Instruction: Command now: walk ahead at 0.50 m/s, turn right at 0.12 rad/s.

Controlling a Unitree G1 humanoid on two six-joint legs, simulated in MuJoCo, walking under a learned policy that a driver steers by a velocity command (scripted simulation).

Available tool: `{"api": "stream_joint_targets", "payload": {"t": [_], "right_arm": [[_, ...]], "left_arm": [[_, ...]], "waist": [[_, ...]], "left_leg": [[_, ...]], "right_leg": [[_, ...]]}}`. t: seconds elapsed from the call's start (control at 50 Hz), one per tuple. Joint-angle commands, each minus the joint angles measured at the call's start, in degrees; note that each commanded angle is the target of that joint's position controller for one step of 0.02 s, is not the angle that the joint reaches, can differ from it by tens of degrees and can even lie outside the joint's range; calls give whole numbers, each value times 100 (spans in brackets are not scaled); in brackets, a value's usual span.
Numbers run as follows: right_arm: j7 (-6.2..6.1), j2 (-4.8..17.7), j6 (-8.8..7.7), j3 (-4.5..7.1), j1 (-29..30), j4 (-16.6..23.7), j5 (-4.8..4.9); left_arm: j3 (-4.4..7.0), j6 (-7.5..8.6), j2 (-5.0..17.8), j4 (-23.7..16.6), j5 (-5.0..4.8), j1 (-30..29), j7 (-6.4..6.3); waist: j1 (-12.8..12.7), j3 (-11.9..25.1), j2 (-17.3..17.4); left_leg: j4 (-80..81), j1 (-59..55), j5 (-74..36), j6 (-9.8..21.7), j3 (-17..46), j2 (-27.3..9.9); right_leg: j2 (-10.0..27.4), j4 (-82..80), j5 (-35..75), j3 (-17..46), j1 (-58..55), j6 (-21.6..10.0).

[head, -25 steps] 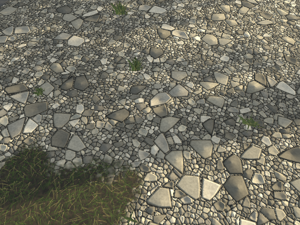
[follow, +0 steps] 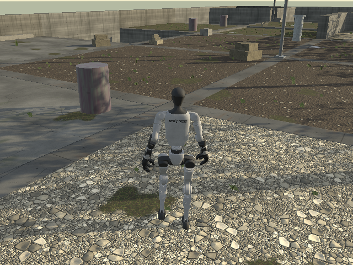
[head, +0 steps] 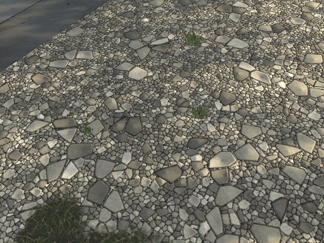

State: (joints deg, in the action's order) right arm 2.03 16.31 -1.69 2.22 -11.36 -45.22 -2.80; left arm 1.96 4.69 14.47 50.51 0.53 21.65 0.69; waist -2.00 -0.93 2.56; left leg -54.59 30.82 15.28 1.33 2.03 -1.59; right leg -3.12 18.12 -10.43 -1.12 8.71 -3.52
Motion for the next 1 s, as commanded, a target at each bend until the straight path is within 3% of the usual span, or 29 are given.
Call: {"api": "stream_joint_targets", "payload": {"t": [0.02, 0.04, 0.12, 0.16, 0.18, 0.2, 0.22, 0.24, 0.26, 0.28, 0.3, 0.32, 0.4, 0.46, 0.5, 0.52, 0.54, 0.56, 0.58, 0.62, 0.66, 0.76, 1.0], "right_arm": [[37, 81, -70, -77, 430, 483, 30], [41, 60, -83, -108, 625, 537, 59], [-89, 88, -173, -139, 759, 509, 118], [-156, 165, -237, -110, 464, 383, 99], [-199, 229, -288, -79, 60, 213, 54], [-248, 444, -361, -20, -386, 78, -20], [-288, 850, -397, 49, -1014, 48, -105], [-271, 1045, -265, 154, -1085, -25, 102], [-227, 656, -193, 85, -924, 0, 314], [-236, 371, -182, -7, -504, 29, 309], [-262, 133, -178, -90, -179, 45, 251], [-305, 43, -187, -131, -17, 18, 236], [-321, 74, -260, -157, 76, -213, 173], [-322, 196, -174, -124, -102, -410, 159], [-324, 256, -71, -102, -52, -484, 193], [-325, 248, -25, -103, -22, -509, 223], [-325, 169, -2, -119, -132, -559, 218], [-313, 88, 12, -129, -210, -578, 212], [-300, -72, 67, -130, -554, -686, 279], [-324, 18, 103, -97, -602, -928, 231], [-328, 88, 82, -66, -649, -1050, 212], [-364, -67, 68, -98, -636, -1318, 227], [-420, -197, 129, -132, -779, -1779, 228]], "left_arm": [[165, 52, 716, -196, -35, 20, -1], [191, 38, 770, -154, -31, 104, -1], [200, -10, 796, 64, -17, 415, 6], [191, -30, 766, 113, -35, 365, -30], [183, -41, 744, 123, -73, 304, -51], [140, -19, 620, 93, -102, 342, -67], [57, -6, 332, -90, -123, 546, -104], [33, -130, 126, 128, -242, 1370, -177], [132, -275, 554, 243, -57, 1150, -222], [139, -332, 470, 188, 34, 738, -197], [115, -366, 342, 169, 59, 493, -173], [110, -419, 286, 163, 73, 358, -146], [27, -589, 46, 368, 54, 410, -151], [-6, -676, 87, 407, 45, 26, -212], [-31, -694, 77, 484, 52, -65, -230], [-49, -677, 72, 521, 75, -116, -237], [-51, -638, 189, 515, 127, -224, -250], [-47, -572, 371, 492, 175, -247, -269], [-2, -542, 581, 568, 57, -495, -260], [-89, -452, 211, 645, 4, -640, -222], [-91, -416, 197, 755, -18, -593, -257], [-108, -417, 111, 962, -15, -472, -279], [-180, -413, -49, 1317, -10, -269, -318]], "waist": [[104, -176, -813], [51, -197, -814], [-23, 6, -821], [121, 146, -829], [315, 282, -685], [465, 597, -452], [558, 1283, 393], [419, 1962, 1262], [393, 1557, 475], [285, 878, 320], [166, 546, 244], [53, 359, 335], [-170, 582, 395], [3, 549, 521], [-43, 405, 425], [-86, 262, 293], [-40, 98, 74], [43, -37, -194], [371, -345, -865], [318, -424, -769], [300, -269, -698], [227, -232, -341], [246, -275, -268]], "left_leg": [[989, 134, -573, -208, -258, -141], [1322, -20, -734, -243, -309, -97], [2007, -683, -1136, -151, -451, 183], [2488, -1179, -1267, 10, -363, 240], [2979, -1772, -1597, 113, -379, 285], [3078, -2632, -2351, 241, -53, -141], [2661, -3855, -4689, 575, 1136, -1565], [2743, -4317, -5862, 1508, 2238, -2467], [3011, -3759, -5071, 1519, 2131, -2177], [3280, -3191, -4467, 1371, 1691, -1865], [3521, -2724, -4262, 1214, 1335, -1612], [3692, -2323, -4299, 1107, 994, -1419], [3723, -1764, -4302, 995, 304, -1022], [3832, -1652, -2629, 968, 421, -956], [3890, -1328, -1085, 852, 532, -883], [3903, -1055, -256, 691, 569, -800], [3943, -765, 397, 460, 638, -724], [3779, -639, 658, 268, 571, -552], [3778, -1098, 326, 158, 146, -88], [3580, -2096, -422, 137, 159, -150], [3573, -2183, -638, 188, 240, -261], [3689, -2054, -660, 148, 242, -284], [3641, -2203, -795, 142, 237, -323]], "right_leg": [[1197, -934, 1164, 1192, 137, -892], [1163, -914, 1207, 1157, 186, -860], [1206, -194, 3234, 926, -162, -570], [1176, 273, 3380, 982, -359, -378], [1007, 767, 3382, 905, -327, -243], [766, 1454, 2707, 784, 2, -90], [416, 2701, 251, 485, 814, 64], [-164, 4067, -2537, 245, 1406, 147], [-8, 4394, -2627, 489, 1610, 147], [115, 4437, -2352, 516, 1773, 168], [270, 4216, -2009, 543, 1693, 220], [385, 3929, -1748, 538, 1448, 291], [329, 2859, -1314, 278, 452, 436], [311, 2003, -1020, 132, 208, 422], [293, 1319, -539, 35, -142, 350], [307, 806, -154, 48, -409, 285], [557, 479, 103, 382, -597, 219], [1032, 155, 81, 892, -588, 127], [1161, 56, -394, 1122, 328, -50], [1006, -217, -803, 1023, 1027, 68], [843, -139, -376, 836, 712, 143], [838, -35, -15, 765, 341, 84], [805, -54, 99, 706, 364, 79]]}}
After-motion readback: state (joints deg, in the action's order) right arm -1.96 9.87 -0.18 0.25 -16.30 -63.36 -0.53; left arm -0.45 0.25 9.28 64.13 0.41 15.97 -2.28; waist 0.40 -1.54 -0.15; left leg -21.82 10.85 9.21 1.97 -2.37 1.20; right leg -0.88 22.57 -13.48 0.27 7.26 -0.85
